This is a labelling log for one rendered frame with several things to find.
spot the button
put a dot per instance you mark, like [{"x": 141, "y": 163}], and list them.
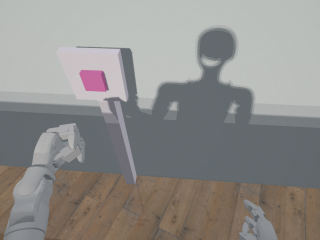
[{"x": 93, "y": 80}]

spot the robot left forearm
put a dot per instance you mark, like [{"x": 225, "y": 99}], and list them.
[{"x": 29, "y": 215}]

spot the robot right hand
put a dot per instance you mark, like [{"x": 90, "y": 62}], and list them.
[{"x": 261, "y": 228}]

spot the panel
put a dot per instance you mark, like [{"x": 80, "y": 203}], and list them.
[{"x": 108, "y": 60}]

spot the robot left hand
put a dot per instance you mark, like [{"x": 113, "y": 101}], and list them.
[{"x": 50, "y": 152}]

